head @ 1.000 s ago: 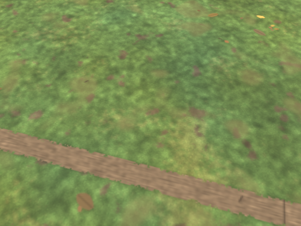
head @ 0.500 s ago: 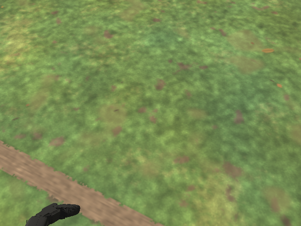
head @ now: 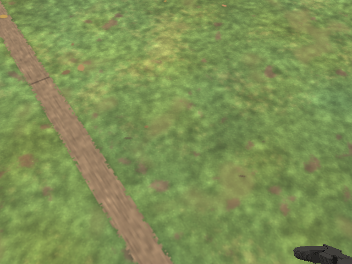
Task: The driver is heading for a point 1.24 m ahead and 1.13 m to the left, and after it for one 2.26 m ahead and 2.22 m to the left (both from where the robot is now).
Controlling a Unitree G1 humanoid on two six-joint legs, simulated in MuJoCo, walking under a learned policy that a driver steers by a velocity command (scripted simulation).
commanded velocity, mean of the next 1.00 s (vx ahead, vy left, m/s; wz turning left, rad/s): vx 0.50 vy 0.00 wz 0.35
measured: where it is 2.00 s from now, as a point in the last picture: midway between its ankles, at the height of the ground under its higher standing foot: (122, 145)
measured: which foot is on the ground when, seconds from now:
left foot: up 0.00-0.02, down 0.04-0.60, up 0.62-1.00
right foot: down 0.00-0.06, up 0.08-0.56, down 0.58-1.00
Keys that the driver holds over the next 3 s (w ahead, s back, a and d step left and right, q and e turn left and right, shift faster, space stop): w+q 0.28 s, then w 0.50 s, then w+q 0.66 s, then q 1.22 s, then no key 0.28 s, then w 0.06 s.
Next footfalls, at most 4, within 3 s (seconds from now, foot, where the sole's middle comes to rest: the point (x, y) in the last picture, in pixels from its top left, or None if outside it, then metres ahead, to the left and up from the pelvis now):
0.04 left None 0.18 0.08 -0.77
0.58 right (196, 241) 0.53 -0.01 -0.77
1.12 left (132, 186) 0.74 0.26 -0.77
1.66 right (132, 123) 1.07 0.31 -0.77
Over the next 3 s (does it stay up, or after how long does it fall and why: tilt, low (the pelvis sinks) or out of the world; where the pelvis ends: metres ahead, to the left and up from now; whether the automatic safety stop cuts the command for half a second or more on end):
stays up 0.91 0.29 0.01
